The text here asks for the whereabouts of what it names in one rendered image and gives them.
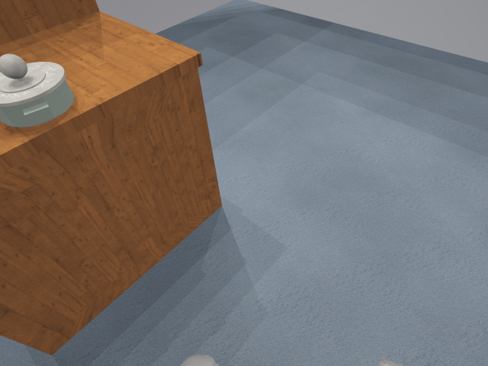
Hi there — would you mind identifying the table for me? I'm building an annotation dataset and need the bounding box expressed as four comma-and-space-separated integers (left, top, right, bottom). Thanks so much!
0, 0, 222, 355

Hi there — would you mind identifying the knob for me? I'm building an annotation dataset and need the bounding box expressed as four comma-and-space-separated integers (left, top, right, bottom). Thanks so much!
0, 54, 27, 79

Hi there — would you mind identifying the pot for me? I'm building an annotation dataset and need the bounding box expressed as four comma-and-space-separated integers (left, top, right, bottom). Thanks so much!
0, 80, 75, 127

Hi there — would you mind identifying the lid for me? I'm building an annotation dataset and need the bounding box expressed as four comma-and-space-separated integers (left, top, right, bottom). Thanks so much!
0, 62, 66, 107

